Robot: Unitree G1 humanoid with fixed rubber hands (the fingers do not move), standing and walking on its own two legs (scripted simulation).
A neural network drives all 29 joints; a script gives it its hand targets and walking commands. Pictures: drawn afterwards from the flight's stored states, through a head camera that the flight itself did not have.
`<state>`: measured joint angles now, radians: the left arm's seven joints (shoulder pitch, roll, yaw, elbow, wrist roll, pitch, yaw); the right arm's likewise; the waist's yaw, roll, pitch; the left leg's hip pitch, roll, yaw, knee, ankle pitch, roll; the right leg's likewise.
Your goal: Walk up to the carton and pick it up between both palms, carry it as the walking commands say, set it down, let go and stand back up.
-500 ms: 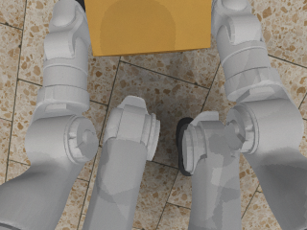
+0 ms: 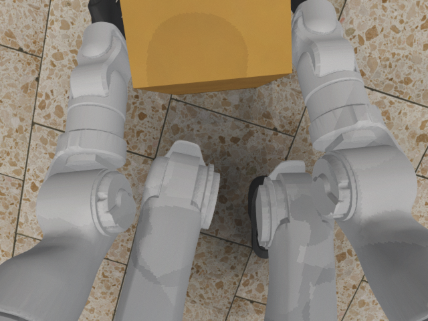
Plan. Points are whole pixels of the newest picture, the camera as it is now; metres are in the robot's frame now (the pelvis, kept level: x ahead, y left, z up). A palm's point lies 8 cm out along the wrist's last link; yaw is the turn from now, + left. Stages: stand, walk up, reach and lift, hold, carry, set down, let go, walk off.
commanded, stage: set down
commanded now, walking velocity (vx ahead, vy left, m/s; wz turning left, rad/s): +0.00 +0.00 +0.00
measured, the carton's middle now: (209, 18) +0.53 +0.08 -0.21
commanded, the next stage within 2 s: none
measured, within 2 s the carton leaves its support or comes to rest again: neither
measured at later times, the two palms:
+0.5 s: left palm (111, 28) +0.49 +0.22 -0.16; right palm (309, 5) +0.55 -0.06 -0.15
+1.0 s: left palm (89, 29) +0.48 +0.24 -0.15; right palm (325, 10) +0.54 -0.08 -0.15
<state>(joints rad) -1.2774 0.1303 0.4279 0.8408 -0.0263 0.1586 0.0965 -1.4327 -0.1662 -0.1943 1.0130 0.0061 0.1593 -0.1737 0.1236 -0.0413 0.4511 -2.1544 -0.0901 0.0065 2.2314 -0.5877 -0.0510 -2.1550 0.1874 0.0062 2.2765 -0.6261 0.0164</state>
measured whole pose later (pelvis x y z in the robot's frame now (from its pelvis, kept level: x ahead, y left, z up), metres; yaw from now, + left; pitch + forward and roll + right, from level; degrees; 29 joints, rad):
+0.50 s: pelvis -0.01 +0.00 +0.00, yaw +0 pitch +28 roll +3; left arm -1.29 0.17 0.32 0.89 -0.06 0.06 0.12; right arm -1.43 -0.25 -0.03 1.01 0.07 0.09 -0.17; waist 0.13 -0.04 0.50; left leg -2.13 -0.08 0.01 2.21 -0.57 -0.05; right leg -2.14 0.18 0.01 2.26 -0.61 0.01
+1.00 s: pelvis -0.01 +0.01 +0.01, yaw +2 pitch +28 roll +1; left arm -1.29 0.27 0.21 0.85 -0.22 0.11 0.15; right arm -1.39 -0.36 0.03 0.90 0.19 0.17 -0.15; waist 0.11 -0.01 0.53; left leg -2.15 -0.07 0.04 2.17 -0.51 0.00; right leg -2.12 0.12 0.01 2.23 -0.60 0.02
